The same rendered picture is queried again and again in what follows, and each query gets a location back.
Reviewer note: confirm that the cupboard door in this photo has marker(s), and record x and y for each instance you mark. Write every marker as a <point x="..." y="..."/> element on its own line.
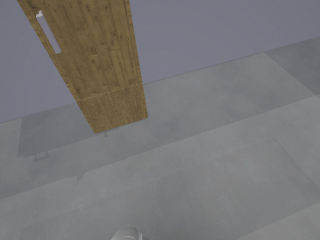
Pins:
<point x="97" y="53"/>

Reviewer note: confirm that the handle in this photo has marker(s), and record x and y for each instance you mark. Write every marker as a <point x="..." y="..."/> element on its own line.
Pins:
<point x="50" y="36"/>

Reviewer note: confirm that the left robot thigh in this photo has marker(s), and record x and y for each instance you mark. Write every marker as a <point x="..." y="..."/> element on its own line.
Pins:
<point x="128" y="233"/>

